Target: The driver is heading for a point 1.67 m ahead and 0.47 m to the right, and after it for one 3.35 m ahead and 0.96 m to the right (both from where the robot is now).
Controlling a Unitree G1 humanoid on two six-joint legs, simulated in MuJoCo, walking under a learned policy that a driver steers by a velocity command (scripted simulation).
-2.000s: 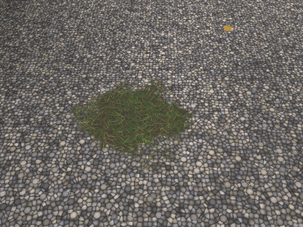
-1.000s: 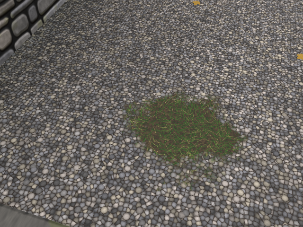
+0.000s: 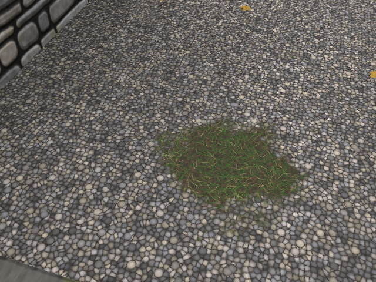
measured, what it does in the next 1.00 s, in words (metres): walks ahead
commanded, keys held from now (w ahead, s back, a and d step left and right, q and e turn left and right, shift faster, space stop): no key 0.48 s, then w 0.52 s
